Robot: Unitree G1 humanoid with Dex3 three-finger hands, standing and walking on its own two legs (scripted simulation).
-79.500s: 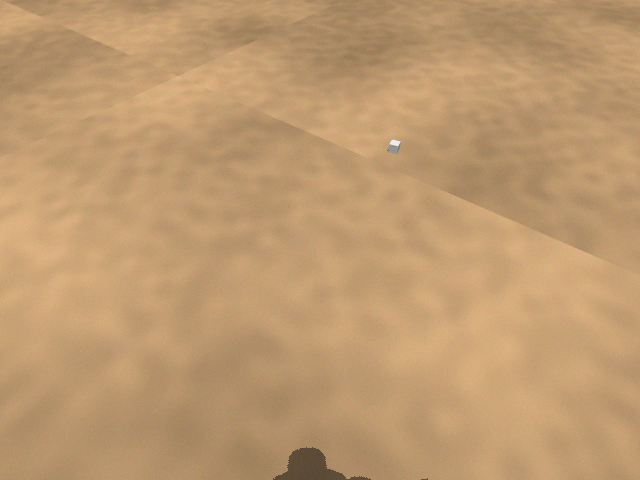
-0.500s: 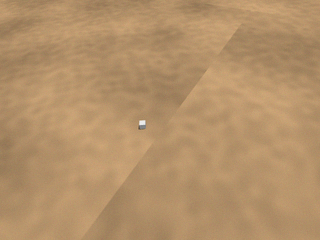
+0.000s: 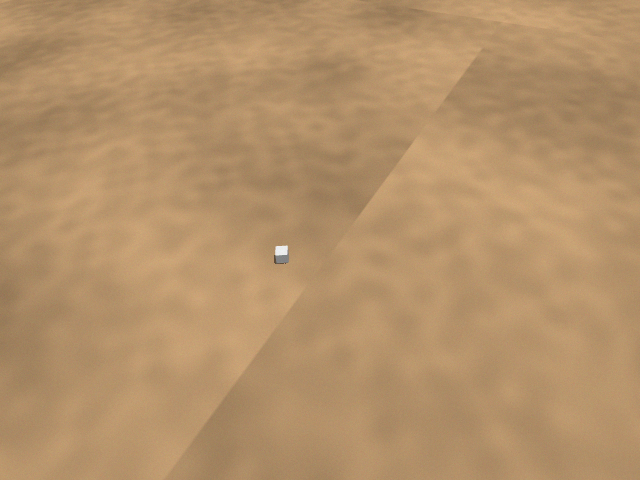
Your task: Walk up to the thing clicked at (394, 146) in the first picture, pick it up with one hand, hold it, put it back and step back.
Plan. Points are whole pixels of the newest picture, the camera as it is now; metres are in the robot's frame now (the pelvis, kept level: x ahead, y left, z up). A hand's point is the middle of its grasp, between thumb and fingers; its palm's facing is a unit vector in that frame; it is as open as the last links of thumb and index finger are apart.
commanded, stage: step back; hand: left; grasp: from above
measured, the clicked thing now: (282, 254) +1.08 +0.17 -0.73
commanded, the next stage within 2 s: stand in 0.28 s
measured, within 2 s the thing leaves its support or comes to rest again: neither
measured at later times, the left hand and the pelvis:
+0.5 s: hand out of the picture +0.11 +0.27 -0.14, palm faces -0.01 -0.94 -0.33, open 7.4 cm; pelvis +0.02 +0.02 +0.02, yaw -1 degrees
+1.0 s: hand out of the picture +0.08 +0.25 -0.13, palm faces -0.04 -0.93 -0.36, open 7.4 cm; pelvis +0.01 +0.00 +0.02, yaw -1 degrees
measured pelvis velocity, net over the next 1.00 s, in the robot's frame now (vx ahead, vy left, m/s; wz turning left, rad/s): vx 0.01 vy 0.00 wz -0.01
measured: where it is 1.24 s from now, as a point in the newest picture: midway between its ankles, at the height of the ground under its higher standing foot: outside the picture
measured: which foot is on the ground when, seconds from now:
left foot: down 0.00-1.00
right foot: down 0.00-1.00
